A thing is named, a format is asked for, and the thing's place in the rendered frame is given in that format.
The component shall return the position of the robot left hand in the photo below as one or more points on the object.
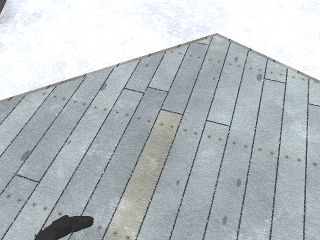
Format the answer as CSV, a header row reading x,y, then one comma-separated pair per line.
x,y
64,226

